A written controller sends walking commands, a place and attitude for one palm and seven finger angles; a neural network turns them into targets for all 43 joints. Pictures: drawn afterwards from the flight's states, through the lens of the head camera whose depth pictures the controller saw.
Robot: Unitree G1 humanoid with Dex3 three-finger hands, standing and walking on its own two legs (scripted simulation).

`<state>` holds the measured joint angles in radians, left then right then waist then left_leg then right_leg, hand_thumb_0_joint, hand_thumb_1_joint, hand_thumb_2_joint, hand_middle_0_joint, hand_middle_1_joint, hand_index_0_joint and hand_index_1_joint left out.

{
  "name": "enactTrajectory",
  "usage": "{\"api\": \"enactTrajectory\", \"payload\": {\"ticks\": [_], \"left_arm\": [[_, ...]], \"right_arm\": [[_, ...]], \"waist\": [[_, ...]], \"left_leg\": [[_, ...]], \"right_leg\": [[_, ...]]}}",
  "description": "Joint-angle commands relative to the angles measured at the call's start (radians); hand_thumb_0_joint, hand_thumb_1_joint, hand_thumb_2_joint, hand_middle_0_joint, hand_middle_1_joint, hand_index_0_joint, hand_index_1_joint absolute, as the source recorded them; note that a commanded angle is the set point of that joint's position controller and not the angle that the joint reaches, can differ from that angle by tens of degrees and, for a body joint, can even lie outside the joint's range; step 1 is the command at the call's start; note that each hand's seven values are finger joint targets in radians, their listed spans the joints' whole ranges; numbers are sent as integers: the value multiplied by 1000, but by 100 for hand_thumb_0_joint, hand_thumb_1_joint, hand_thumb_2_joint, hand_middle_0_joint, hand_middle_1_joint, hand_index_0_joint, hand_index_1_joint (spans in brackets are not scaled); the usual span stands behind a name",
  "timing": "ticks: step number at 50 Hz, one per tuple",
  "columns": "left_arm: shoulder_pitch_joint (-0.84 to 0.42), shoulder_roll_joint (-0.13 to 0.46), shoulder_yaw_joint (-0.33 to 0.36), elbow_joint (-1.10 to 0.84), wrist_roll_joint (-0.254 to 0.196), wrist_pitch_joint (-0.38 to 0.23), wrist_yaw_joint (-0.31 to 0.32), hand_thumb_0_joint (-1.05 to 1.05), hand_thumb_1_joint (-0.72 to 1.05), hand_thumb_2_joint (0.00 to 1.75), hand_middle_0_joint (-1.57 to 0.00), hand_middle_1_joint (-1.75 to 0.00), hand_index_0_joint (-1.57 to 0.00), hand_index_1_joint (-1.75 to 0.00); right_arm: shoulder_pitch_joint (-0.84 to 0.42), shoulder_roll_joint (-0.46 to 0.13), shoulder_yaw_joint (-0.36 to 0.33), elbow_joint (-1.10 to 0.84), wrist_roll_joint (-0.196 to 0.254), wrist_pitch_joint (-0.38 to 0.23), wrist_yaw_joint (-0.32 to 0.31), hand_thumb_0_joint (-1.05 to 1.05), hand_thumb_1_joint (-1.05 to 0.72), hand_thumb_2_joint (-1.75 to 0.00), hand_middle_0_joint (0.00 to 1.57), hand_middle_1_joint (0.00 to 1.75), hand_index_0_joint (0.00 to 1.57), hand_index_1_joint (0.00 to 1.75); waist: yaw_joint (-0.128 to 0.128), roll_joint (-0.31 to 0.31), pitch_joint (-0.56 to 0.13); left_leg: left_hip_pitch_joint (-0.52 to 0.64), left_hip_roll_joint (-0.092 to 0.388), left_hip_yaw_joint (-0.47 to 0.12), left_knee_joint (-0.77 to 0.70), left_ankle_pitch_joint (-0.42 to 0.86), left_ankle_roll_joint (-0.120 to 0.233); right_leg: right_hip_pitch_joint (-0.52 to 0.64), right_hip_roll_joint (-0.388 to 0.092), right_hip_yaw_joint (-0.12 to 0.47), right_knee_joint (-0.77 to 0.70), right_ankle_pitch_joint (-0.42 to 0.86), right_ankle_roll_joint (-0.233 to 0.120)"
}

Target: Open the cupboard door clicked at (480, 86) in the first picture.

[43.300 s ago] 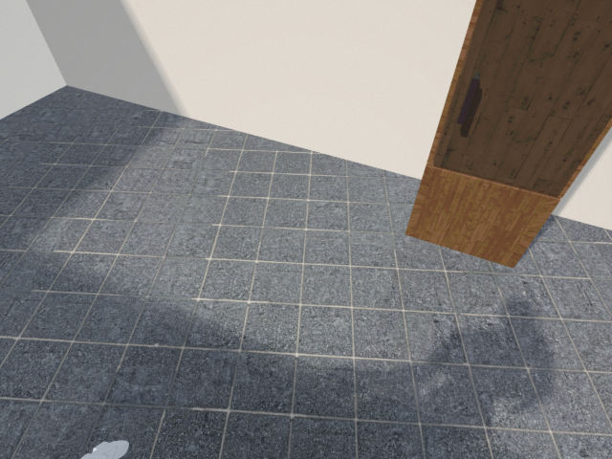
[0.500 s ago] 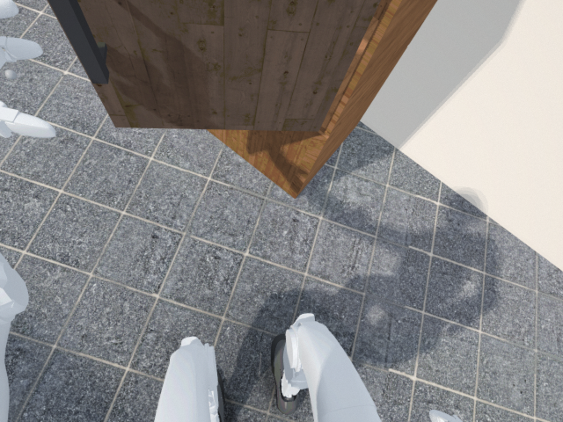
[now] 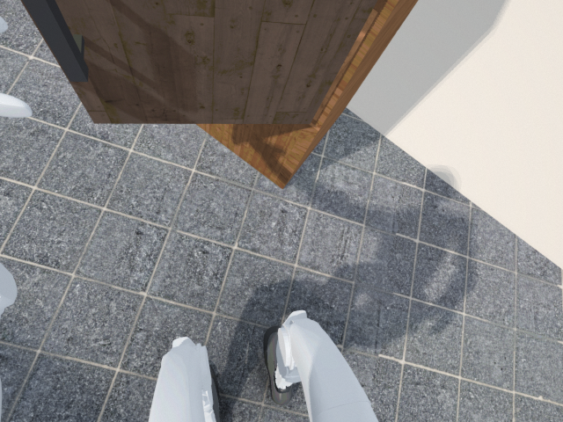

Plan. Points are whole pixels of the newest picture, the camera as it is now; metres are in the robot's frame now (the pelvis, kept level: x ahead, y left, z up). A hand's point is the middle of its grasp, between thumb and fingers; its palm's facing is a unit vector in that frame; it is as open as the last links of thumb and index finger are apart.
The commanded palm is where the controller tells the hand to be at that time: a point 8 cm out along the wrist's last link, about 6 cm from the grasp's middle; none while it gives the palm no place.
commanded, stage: move the hooked fingers beside the handle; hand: left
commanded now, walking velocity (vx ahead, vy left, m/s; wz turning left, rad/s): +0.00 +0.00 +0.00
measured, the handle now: (56, 15) +0.60 +0.20 +0.06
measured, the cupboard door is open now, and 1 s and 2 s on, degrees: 42 42 42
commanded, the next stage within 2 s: slide the fingers in behind the handle in 0.86 s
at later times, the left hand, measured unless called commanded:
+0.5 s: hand (3, 52) +0.55 +0.25 +0.05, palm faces +0.01 -1.00 -0.04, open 14.0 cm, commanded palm +0.53 +0.28 +0.05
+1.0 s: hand out of the picture +0.54 +0.27 +0.05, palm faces +0.01 -1.00 -0.02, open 14.0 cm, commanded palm +0.54 +0.29 +0.05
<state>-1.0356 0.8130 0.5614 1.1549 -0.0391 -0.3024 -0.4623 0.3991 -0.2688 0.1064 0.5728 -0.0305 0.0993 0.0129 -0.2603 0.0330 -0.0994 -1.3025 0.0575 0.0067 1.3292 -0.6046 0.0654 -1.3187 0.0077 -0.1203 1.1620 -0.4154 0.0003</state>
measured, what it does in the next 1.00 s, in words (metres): stands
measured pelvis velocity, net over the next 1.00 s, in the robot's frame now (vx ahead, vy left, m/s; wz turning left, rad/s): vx -0.01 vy -0.01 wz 0.01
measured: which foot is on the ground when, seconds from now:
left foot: down 0.00-1.00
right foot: down 0.00-1.00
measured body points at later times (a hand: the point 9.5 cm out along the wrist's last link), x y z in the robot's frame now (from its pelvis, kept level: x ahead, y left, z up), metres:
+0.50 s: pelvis +0.01 -0.01 +0.00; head +0.21 +0.03 +0.40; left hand +0.54 +0.31 +0.06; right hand +0.02 -0.28 -0.09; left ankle -0.01 +0.07 -0.61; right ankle +0.06 -0.13 -0.61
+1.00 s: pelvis -0.01 -0.01 -0.01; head +0.20 +0.05 +0.39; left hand +0.54 +0.33 +0.05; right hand +0.00 -0.29 -0.09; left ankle -0.01 +0.07 -0.61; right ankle +0.06 -0.13 -0.61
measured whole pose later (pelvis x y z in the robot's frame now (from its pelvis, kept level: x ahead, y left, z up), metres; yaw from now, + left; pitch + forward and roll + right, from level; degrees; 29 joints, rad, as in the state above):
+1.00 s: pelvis -0.01 -0.01 -0.01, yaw +0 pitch +33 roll -7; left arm -1.09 0.86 0.53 1.23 -0.03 -0.32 -0.48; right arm 0.34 -0.30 0.10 0.56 -0.02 0.08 -0.01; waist -0.27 0.02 -0.10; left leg -1.34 0.06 -0.01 1.38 -0.61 0.05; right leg -1.36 0.01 -0.14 1.21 -0.42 -0.02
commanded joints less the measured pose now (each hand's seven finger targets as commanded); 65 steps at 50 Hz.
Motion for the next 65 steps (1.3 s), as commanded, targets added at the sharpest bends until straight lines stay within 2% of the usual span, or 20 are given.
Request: {"api": "enactTrajectory", "payload": {"ticks": [1, 3, 7, 9, 10, 14, 16, 19, 22, 24, 26, 29, 34, 36, 40, 46, 48, 53, 59, 65], "left_arm": [[-384, 254, -15, -271, -26, -71, 7, 0, -50, 30, -30, -120, -30, -120], [-318, 206, -36, -255, -36, -62, 6, 0, -50, 30, -30, -120, -30, -120], [-320, 96, -105, -142, -50, -43, 7, 0, -50, 30, -30, -120, -30, -120], [-355, 126, -86, -106, -47, -49, 22, 0, -50, 30, -30, -120, -30, -120], [-374, 182, -51, -129, -38, -70, 33, 0, -50, 30, -30, -120, -30, -120], [-423, 221, -28, -242, -21, -149, 64, 0, -50, 30, -30, -120, -30, -120], [-390, 254, -3, -244, -17, -170, 64, 0, -50, 30, -30, -120, -30, -120], [-362, 222, -27, -154, -21, -135, 49, 0, -50, 30, -30, -120, -30, -120], [-352, 288, 4, -116, -15, -92, 31, 0, -50, 30, -30, -120, -30, -120], [-363, 323, 18, -139, -14, -87, 24, 0, -50, 30, -30, -120, -30, -120], [-379, 335, 28, -194, -22, -108, 14, 0, -50, 30, -30, -120, -30, -120], [-386, 357, 57, -224, -47, -125, 2, 0, -50, 30, -30, -120, -30, -120], [-374, 311, -7, -114, -39, -74, -35, 0, -50, 30, -30, -120, -30, -120], [-372, 323, -9, -115, -29, -66, -44, 0, -50, 30, -30, -120, -30, -120], [-422, 302, -20, -139, -43, -78, -41, 0, -50, 30, -30, -120, -30, -120], [-443, 371, 20, -140, -24, -92, -17, 0, -50, 30, -30, -120, -30, -120], [-465, 364, -1, -135, -7, -84, -8, 0, -50, 30, -30, -120, -30, -120], [-475, 273, -50, -187, -15, -76, -2, 0, -50, 30, -30, -120, -30, -120], [-456, 222, -49, -163, -25, -57, 28, 0, -50, 30, -30, -120, -30, -120], [-465, 215, -45, -179, -3, -85, 82, 0, -50, 30, -30, -120, -30, -120]], "right_arm": [[230, -239, -97, -3, -4, -2, -9, 0, -90, -90, 20, 30, 20, 30], [230, -234, -102, -1, -4, 2, -7, 0, -90, -90, 20, 30, 20, 30], [215, -226, -102, 4, 0, 5, -13, 0, -90, -90, 20, 30, 20, 30], [206, -228, -96, -2, 0, 2, -16, 0, -90, -90, 20, 30, 20, 30], [204, -229, -93, -5, 0, 0, -20, 0, -90, -90, 20, 30, 20, 30], [200, -220, -98, -11, -11, -3, -13, 0, -90, -90, 20, 30, 20, 30], [195, -221, -99, -15, -9, -1, -10, 0, -90, -90, 20, 30, 20, 30], [181, -221, -92, -17, -1, 7, -9, 0, -90, -90, 20, 30, 20, 30], [176, -229, -84, -34, 5, 10, -21, 0, -90, -90, 20, 30, 20, 30], [172, -228, -80, -44, 7, 10, -25, 0, -90, -90, 20, 30, 20, 30], [176, -228, -81, -43, 4, 4, -24, 0, -90, -90, 20, 30, 20, 30], [173, -231, -87, -35, 5, -5, -23, 0, -90, -90, 20, 30, 20, 30], [174, -233, -76, -18, 14, -8, -26, 0, -90, -90, 20, 30, 20, 30], [179, -237, -75, -19, 13, -9, -28, 0, -90, -90, 20, 30, 20, 30], [176, -239, -78, -18, 10, -17, -32, 0, -90, -90, 20, 30, 20, 30], [175, -247, -72, -18, 8, -18, -29, 0, -90, -90, 20, 30, 20, 30], [175, -246, -69, -17, 6, -15, -29, 0, -90, -90, 20, 30, 20, 30], [187, -248, -80, -12, 1, -13, -23, 0, -90, -90, 20, 30, 20, 30], [200, -242, -83, -2, -2, -10, -17, 0, -90, -90, 20, 30, 20, 30], [208, -231, -82, -4, -10, -9, -9, 0, -90, -90, 20, 30, 20, 30]], "waist": [[24, 379, -648], [29, 351, -625], [-12, 232, -489], [-17, 199, -456], [-4, 234, -461], [15, 312, -619], [30, 328, -654], [13, 256, -575], [14, 211, -576], [21, 206, -601], [29, 251, -660], [25, 223, -692], [0, 223, -562], [8, 249, -583], [-10, 255, -593], [2, 280, -613], [-8, 291, -589], [-8, 348, -643], [-14, 294, -597], [-9, 312, -593]], "left_leg": [[713, 23, -185, -178, 828, -98], [728, 25, -182, -186, 863, -101], [606, 16, -163, -196, 728, -75], [513, 1, -140, -193, 614, -59], [514, 0, -137, -190, 623, -62], [606, -1, -137, -160, 752, -81], [629, 1, -138, -154, 807, -86], [526, -4, -118, -157, 684, -59], [423, -15, -97, -151, 601, -37], [381, -21, -87, -147, 562, -29], [436, -15, -97, -143, 608, -35], [419, -16, -92, -130, 599, -29], [350, -17, -83, -136, 498, -19], [377, -15, -88, -133, 518, -23], [389, -14, -99, -117, 517, -23], [395, -14, -107, -114, 514, -32], [404, -12, -117, -117, 516, -36], [553, 1, -156, -134, 616, -69], [548, 3, -169, -153, 606, -74], [566, 5, -174, -163, 629, -83]], "right_leg": [[202, 43, 28, -87, 237, -26], [208, 44, 24, -101, 249, -26], [206, 47, 24, -116, 226, -19], [238, 47, 33, -114, 211, -21], [241, 45, 36, -102, 218, -28], [278, 43, 51, -77, 284, -31], [307, 44, 54, -68, 319, -35], [333, 43, 58, -80, 297, -26], [397, 40, 70, -73, 320, -21], [440, 39, 82, -72, 329, -20], [426, 39, 79, -61, 343, -24], [461, 43, 92, -66, 365, -20], [405, 41, 88, -81, 286, -16], [381, 41, 83, -73, 282, -21], [325, 42, 76, -62, 256, -23], [306, 43, 70, -49, 222, -25], [280, 41, 61, -46, 208, -24], [201, 41, 38, -48, 196, -27], [184, 43, 28, -59, 184, -25], [179, 43, 30, -58, 188, -32]]}}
